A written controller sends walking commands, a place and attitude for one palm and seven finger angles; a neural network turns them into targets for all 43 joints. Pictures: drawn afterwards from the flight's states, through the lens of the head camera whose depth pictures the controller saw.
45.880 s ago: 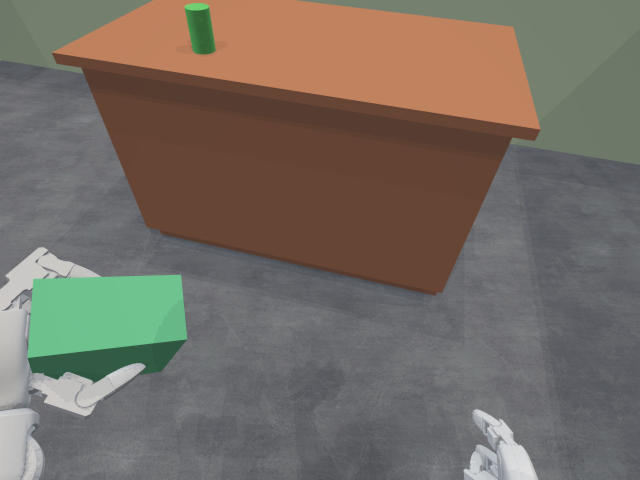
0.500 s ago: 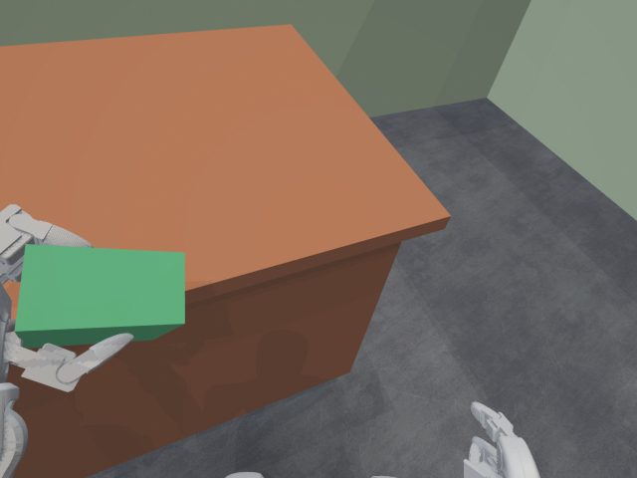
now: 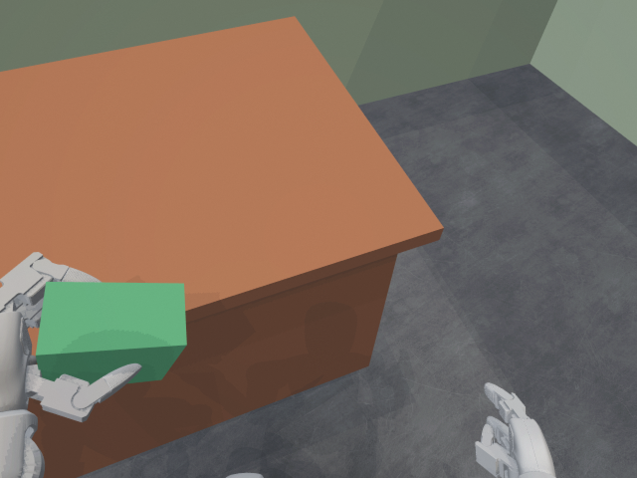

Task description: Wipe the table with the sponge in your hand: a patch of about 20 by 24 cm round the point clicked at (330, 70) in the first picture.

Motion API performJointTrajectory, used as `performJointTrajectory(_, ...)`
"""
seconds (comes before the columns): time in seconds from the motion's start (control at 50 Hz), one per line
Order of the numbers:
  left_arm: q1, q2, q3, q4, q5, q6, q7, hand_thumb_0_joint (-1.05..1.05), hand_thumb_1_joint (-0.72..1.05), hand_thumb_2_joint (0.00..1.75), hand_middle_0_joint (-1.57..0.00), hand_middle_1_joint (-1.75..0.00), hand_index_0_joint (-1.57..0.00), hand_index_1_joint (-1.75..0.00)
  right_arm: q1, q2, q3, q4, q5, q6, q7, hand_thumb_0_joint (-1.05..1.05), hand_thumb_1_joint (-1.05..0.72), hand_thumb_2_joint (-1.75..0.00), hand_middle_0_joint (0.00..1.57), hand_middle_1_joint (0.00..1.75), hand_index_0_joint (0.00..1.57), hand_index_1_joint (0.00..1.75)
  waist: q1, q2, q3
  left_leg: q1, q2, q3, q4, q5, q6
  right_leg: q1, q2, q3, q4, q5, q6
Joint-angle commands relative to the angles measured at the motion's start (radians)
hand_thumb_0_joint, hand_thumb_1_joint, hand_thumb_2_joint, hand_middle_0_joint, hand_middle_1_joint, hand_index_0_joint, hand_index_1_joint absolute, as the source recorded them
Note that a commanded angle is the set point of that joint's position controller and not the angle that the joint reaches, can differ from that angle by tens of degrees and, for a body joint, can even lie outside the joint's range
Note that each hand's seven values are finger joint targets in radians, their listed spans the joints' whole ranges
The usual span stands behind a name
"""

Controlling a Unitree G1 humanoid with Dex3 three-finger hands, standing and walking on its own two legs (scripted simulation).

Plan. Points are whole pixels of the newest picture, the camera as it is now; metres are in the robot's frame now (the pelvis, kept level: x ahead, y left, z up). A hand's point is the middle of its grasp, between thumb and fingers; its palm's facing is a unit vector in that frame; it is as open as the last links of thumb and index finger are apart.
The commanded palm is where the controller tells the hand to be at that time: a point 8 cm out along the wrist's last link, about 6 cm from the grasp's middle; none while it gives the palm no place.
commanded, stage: come to a stop and stand still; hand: left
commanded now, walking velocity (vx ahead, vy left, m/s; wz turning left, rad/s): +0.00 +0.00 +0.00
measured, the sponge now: (132, 337) +0.24 +0.20 +0.10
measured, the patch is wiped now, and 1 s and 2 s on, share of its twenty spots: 0.00 0.00 0.00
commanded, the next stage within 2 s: look again from close up in 1.12 s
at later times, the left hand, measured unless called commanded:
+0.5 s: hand out of the picture +0.18 +0.34 +0.14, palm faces +0.42 -0.84 -0.35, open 10.5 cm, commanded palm +0.12 +0.36 +0.17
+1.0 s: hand out of the picture +0.21 +0.31 +0.14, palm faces +0.37 -0.85 -0.38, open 10.5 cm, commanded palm +0.15 +0.35 +0.17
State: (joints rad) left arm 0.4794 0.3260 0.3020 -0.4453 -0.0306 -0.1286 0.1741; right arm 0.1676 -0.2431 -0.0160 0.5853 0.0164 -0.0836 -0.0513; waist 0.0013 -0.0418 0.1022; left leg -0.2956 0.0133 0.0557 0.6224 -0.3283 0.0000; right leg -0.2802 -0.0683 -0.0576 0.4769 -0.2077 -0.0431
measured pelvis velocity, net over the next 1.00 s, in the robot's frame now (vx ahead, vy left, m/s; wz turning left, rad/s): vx -0.01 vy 0.06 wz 0.01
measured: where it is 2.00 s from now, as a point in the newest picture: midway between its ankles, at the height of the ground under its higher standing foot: outside the picture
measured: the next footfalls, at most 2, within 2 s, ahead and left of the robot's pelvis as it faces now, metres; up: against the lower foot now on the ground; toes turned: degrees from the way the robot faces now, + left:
left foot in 0.08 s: +0.03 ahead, +0.17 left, +0.00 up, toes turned +4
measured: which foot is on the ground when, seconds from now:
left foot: up 0.00-0.06, down 0.08-1.00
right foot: down 0.00-1.00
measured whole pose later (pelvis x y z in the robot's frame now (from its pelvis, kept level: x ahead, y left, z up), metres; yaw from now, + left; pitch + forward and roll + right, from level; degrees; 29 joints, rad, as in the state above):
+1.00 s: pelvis -0.01 +0.06 +0.00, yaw +0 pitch -2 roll -1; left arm 0.40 0.35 0.35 -0.44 -0.02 -0.21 0.09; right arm 0.22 -0.22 0.00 0.57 0.00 -0.16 -0.01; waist 0.02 -0.03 0.09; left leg -0.18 0.03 0.07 0.46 -0.25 0.02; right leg -0.21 0.00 0.04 0.37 -0.13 0.03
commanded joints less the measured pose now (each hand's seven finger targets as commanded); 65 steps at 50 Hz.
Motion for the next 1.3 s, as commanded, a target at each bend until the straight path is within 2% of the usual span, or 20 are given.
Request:
performJointTrajectory(0.0,-0.068,0.279,0.209,-0.426,-0.017,-0.110,0.047,0.00,0.10,1.30,-1.20,-1.60,-1.20,-1.60,-0.047,-0.053,-0.039,-0.156,0.000,-0.057,-0.011,0.00,-0.90,-0.90,0.20,0.30,0.20,0.30,0.008,-0.016,-0.287,0.140,0.005,-0.006,-0.197,0.171,0.011,0.192,-0.192,0.177,-0.033,0.301,-0.035)
performJointTrajectory(0.02,-0.030,0.270,0.218,-0.415,-0.020,-0.116,0.047,0.00,0.10,1.30,-1.20,-1.60,-1.20,-1.60,-0.045,-0.053,-0.042,-0.161,0.000,-0.057,-0.014,0.00,-0.90,-0.90,0.20,0.30,0.20,0.30,0.013,0.022,-0.287,0.186,0.041,-0.018,-0.213,0.234,0.021,0.154,-0.148,0.149,-0.001,0.266,-0.015)
performJointTrajectory(0.04,-0.934,0.944,0.730,-0.456,0.098,-0.209,0.029,0.00,0.10,1.30,-1.20,-1.60,-1.20,-1.60,0.055,-0.030,-0.039,-0.113,-0.064,-0.116,-0.014,0.00,-0.90,-0.90,0.20,0.30,0.20,0.30,0.077,-0.027,-0.161,-0.053,0.048,0.059,-0.084,0.235,-0.009,0.036,-0.079,0.212,-0.068,0.364,0.021)
performJointTrajectory(0.06,-0.368,0.421,0.403,0.049,0.033,-0.179,-0.028,0.00,0.10,1.30,-1.20,-1.60,-1.20,-1.60,0.062,-0.001,-0.048,-0.087,-0.047,-0.116,0.004,0.00,-0.90,-0.90,0.20,0.30,0.20,0.30,0.041,-0.072,-0.344,0.003,-0.015,-0.020,-0.101,0.231,-0.005,0.195,-0.157,0.275,0.007,0.547,-0.065)
performJointTrajectory(0.08,-0.169,0.328,0.323,-0.028,0.002,-0.180,-0.027,0.00,0.10,1.30,-1.20,-1.60,-1.20,-1.60,0.027,-0.034,-0.048,-0.160,-0.001,-0.115,0.023,0.00,-0.90,-0.90,0.20,0.30,0.20,0.30,0.064,-0.049,-0.276,0.018,0.004,0.009,-0.120,0.217,-0.022,0.227,-0.163,0.295,-0.044,0.645,-0.015)
performJointTrajectory(0.1,-0.151,0.234,0.276,0.064,-0.018,-0.169,-0.029,0.00,0.10,1.30,-1.20,-1.60,-1.20,-1.60,0.009,-0.057,-0.059,-0.129,0.016,-0.118,0.026,0.00,-0.90,-0.90,0.20,0.30,0.20,0.30,0.032,0.058,-0.341,0.077,0.020,0.023,-0.166,0.280,-0.017,0.288,-0.150,0.259,0.016,0.659,-0.032)
performJointTrajectory(0.12,-0.174,0.284,0.280,-0.053,-0.026,-0.182,-0.037,0.00,0.10,1.30,-1.20,-1.60,-1.20,-1.60,0.011,-0.086,-0.065,-0.135,0.007,-0.109,0.029,0.00,-0.90,-0.90,0.20,0.30,0.20,0.30,0.021,0.173,-0.376,0.128,0.027,0.027,-0.178,0.352,-0.008,0.275,-0.103,0.166,0.054,0.586,-0.010)
performJointTrajectory(0.16,-0.084,0.237,0.218,-0.171,-0.031,-0.202,-0.051,0.00,0.10,1.30,-1.20,-1.60,-1.20,-1.60,-0.021,-0.088,-0.062,-0.155,0.008,-0.117,0.050,0.00,-0.90,-0.90,0.20,0.30,0.20,0.30,0.037,0.209,-0.346,0.146,0.081,-0.009,-0.174,0.437,0.010,0.206,-0.044,0.090,0.052,0.346,0.026)
performJointTrajectory(0.2,0.004,0.142,0.119,-0.190,-0.038,-0.187,-0.062,0.00,0.10,1.30,-1.20,-1.60,-1.20,-1.60,-0.057,-0.076,-0.049,-0.171,0.019,-0.130,0.068,0.00,-0.90,-0.90,0.20,0.30,0.20,0.30,0.045,0.169,-0.276,0.106,0.124,-0.046,-0.222,0.404,0.032,0.170,0.001,0.045,0.083,0.217,0.044)
performJointTrajectory(0.28,-0.113,0.200,0.154,-0.212,-0.025,-0.166,-0.057,0.00,0.10,1.30,-1.20,-1.60,-1.20,-1.60,-0.038,-0.090,-0.039,-0.185,0.016,-0.143,0.060,0.00,-0.90,-0.90,0.20,0.30,0.20,0.30,0.039,0.060,-0.159,-0.101,0.140,-0.072,-0.324,0.118,0.035,0.190,0.034,0.008,0.115,0.024,0.066)
performJointTrajectory(0.3,-0.171,0.257,0.203,-0.244,-0.025,-0.168,-0.047,0.00,0.10,1.30,-1.20,-1.60,-1.20,-1.60,-0.045,-0.091,-0.035,-0.182,0.018,-0.142,0.051,0.00,-0.90,-0.90,0.20,0.30,0.20,0.30,0.038,0.094,-0.150,-0.096,0.137,-0.066,-0.344,0.055,0.037,0.185,0.036,0.009,0.120,0.009,0.067)
performJointTrajectory(0.42,-0.410,0.248,0.190,-0.233,0.001,-0.179,-0.043,0.00,0.10,1.30,-1.20,-1.60,-1.20,-1.60,-0.047,-0.076,-0.018,-0.174,0.000,-0.163,0.031,0.00,-0.90,-0.90,0.20,0.30,0.20,0.30,0.033,0.257,-0.100,-0.167,0.155,-0.111,-0.427,-0.247,0.057,0.212,0.055,0.014,0.120,-0.055,0.059)
performJointTrajectory(0.5,-0.351,0.174,0.126,-0.218,0.000,-0.183,-0.055,0.00,0.10,1.30,-1.20,-1.60,-1.20,-1.60,-0.045,-0.067,-0.013,-0.162,0.003,-0.187,0.043,0.00,-0.90,-0.90,0.20,0.30,0.20,0.30,0.034,0.188,-0.127,-0.053,0.105,-0.068,-0.353,-0.165,0.044,0.183,0.066,0.060,0.025,-0.010,0.049)
performJointTrajectory(0.58,-0.308,0.124,0.085,-0.163,0.012,-0.177,-0.063,0.00,0.10,1.30,-1.20,-1.60,-1.20,-1.60,-0.020,-0.074,-0.013,-0.145,-0.003,-0.183,0.052,0.00,-0.90,-0.90,0.20,0.30,0.20,0.30,0.030,0.142,-0.097,-0.102,0.087,-0.084,-0.369,-0.193,0.029,0.194,0.080,0.086,-0.010,-0.033,0.051)
performJointTrajectory(0.68,-0.284,0.136,0.105,-0.071,0.013,-0.160,-0.067,0.00,0.10,1.30,-1.20,-1.60,-1.20,-1.60,-0.013,-0.078,-0.015,-0.143,-0.008,-0.159,0.045,0.00,-0.90,-0.90,0.20,0.30,0.20,0.30,0.028,0.037,-0.089,-0.047,0.048,-0.058,-0.339,-0.110,0.008,0.151,0.082,0.117,-0.114,-0.018,0.054)
performJointTrajectory(0.78,-0.270,0.187,0.155,-0.161,0.008,-0.166,-0.066,0.00,0.10,1.30,-1.20,-1.60,-1.20,-1.60,-0.034,-0.074,-0.018,-0.165,-0.015,-0.143,0.034,0.00,-0.90,-0.90,0.20,0.30,0.20,0.30,0.032,0.069,-0.159,0.020,0.016,-0.026,-0.298,0.035,0.008,0.197,0.076,0.128,-0.146,0.097,0.048)
performJointTrajectory(0.8,-0.268,0.217,0.175,-0.209,0.006,-0.167,-0.064,0.00,0.10,1.30,-1.20,-1.60,-1.20,-1.60,-0.052,-0.073,-0.017,-0.170,-0.016,-0.145,0.033,0.00,-0.90,-0.90,0.20,0.30,0.20,0.30,0.033,0.112,-0.180,0.052,0.012,-0.019,-0.289,0.080,0.006,0.194,0.077,0.124,-0.140,0.141,0.046)
performJointTrajectory(0.94,-0.153,0.199,0.175,-0.270,-0.012,-0.165,-0.052,0.00,0.10,1.30,-1.20,-1.60,-1.20,-1.60,-0.038,-0.077,-0.030,-0.178,-0.012,-0.138,0.031,0.00,-0.90,-0.90,0.20,0.30,0.20,0.30,0.031,0.107,-0.262,0.115,0.009,-0.017,-0.238,0.267,-0.007,0.256,0.059,0.107,-0.103,0.341,0.042)
performJointTrajectory(1.16,-0.156,0.173,0.144,-0.166,-0.017,-0.130,-0.055,0.00,0.10,1.30,-1.20,-1.60,-1.20,-1.60,-0.039,-0.085,-0.032,-0.165,-0.003,-0.095,0.021,0.00,-0.90,-0.90,0.20,0.30,0.20,0.30,0.028,0.067,-0.179,0.095,0.030,-0.014,-0.292,0.204,-0.006,0.209,0.073,0.091,-0.127,0.246,0.059)
performJointTrajectory(1.28,-0.200,0.192,0.145,-0.242,-0.012,-0.131,-0.050,0.00,0.10,1.30,-1.20,-1.60,-1.20,-1.60,-0.044,-0.079,-0.031,-0.175,-0.005,-0.093,0.020,0.00,-0.90,-0.90,0.20,0.30,0.20,0.30,0.030,0.092,-0.208,0.106,0.021,-0.015,-0.289,0.201,0.001,0.242,0.072,0.097,-0.126,0.262,0.056)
